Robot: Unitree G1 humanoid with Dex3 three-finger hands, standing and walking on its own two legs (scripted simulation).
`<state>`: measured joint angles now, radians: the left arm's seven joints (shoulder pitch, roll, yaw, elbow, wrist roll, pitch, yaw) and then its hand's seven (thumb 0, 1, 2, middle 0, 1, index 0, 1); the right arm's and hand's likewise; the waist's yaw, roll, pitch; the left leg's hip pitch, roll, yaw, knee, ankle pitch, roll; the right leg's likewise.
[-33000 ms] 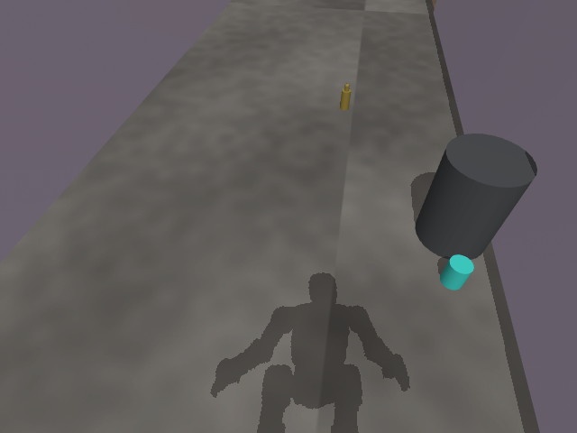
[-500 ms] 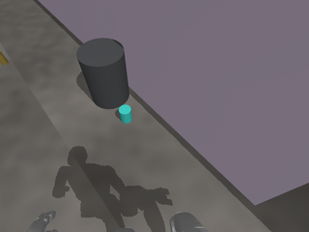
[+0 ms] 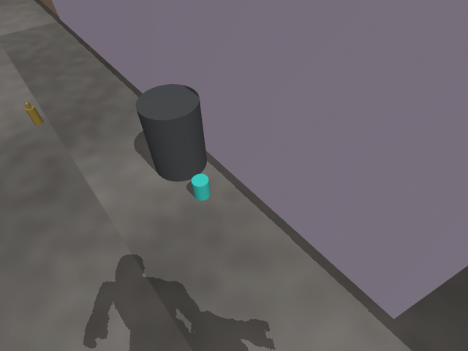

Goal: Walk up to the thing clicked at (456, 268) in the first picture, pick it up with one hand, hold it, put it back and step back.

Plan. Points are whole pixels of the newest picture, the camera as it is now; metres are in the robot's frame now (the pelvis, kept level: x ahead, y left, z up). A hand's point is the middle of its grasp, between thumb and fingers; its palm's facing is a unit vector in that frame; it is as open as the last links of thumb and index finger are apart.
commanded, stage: step back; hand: left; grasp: from above
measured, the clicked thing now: (201, 187) +1.03 +0.22 -0.70
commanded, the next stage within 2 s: stand in 0.66 s
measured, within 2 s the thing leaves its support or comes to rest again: neither
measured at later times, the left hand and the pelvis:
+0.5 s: hand out of the picture +0.11 +0.28 -0.15, palm faces +0.03 -0.94 -0.35, open 7.4 cm; pelvis +0.03 +0.02 +0.00, yaw +1 degrees
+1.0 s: hand out of the picture +0.15 +0.25 -0.13, palm faces -0.01 -0.94 -0.34, open 7.4 cm; pelvis +0.06 +0.00 +0.02, yaw +0 degrees
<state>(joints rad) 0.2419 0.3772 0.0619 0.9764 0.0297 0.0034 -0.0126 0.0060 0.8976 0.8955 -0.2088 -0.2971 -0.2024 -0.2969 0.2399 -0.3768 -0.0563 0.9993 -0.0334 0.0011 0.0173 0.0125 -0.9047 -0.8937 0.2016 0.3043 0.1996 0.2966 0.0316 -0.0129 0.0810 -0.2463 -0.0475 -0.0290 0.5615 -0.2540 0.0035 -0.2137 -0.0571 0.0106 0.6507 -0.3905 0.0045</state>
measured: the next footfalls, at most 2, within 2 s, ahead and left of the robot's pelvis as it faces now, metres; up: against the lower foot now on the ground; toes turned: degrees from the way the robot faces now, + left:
none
